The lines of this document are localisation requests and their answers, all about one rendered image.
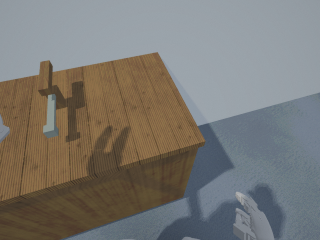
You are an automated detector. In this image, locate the right robot hand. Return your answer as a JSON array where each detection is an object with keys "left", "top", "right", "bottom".
[{"left": 233, "top": 191, "right": 275, "bottom": 240}]

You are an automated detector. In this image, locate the tap lever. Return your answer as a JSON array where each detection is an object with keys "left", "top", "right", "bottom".
[{"left": 43, "top": 94, "right": 59, "bottom": 138}]

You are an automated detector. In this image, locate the counter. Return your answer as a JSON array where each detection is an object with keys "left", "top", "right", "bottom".
[{"left": 0, "top": 52, "right": 206, "bottom": 240}]

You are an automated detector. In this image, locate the left robot hand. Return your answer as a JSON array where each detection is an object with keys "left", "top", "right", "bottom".
[{"left": 0, "top": 114, "right": 10, "bottom": 143}]

